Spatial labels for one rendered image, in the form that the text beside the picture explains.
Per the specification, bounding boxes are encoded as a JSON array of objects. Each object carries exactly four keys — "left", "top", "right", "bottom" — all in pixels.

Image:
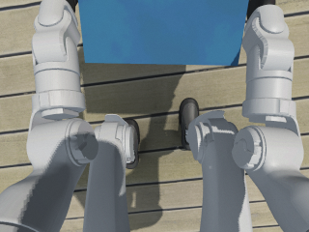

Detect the left robot foot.
[{"left": 125, "top": 118, "right": 140, "bottom": 169}]

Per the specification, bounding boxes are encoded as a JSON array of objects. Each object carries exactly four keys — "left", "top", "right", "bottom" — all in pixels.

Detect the left robot shin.
[{"left": 94, "top": 114, "right": 135, "bottom": 163}]

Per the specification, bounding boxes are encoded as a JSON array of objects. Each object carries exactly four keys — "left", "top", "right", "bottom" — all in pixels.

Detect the right robot upper arm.
[{"left": 232, "top": 125, "right": 309, "bottom": 232}]

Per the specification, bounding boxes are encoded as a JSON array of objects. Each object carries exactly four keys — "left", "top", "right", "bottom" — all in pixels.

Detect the left robot upper arm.
[{"left": 0, "top": 118, "right": 98, "bottom": 232}]

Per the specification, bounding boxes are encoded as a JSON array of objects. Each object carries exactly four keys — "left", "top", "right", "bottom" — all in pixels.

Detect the robot left forearm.
[{"left": 26, "top": 0, "right": 86, "bottom": 159}]

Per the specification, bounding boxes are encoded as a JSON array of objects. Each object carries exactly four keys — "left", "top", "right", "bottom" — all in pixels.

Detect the robot left hand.
[{"left": 66, "top": 0, "right": 78, "bottom": 13}]

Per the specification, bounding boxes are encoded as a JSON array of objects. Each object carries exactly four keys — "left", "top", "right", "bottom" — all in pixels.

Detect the robot right forearm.
[{"left": 241, "top": 4, "right": 304, "bottom": 157}]

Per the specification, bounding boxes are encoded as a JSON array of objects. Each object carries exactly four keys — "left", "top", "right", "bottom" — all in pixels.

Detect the robot right hand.
[{"left": 246, "top": 0, "right": 276, "bottom": 20}]

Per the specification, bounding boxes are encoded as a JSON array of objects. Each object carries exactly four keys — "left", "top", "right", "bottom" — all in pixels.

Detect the carton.
[{"left": 78, "top": 0, "right": 249, "bottom": 66}]

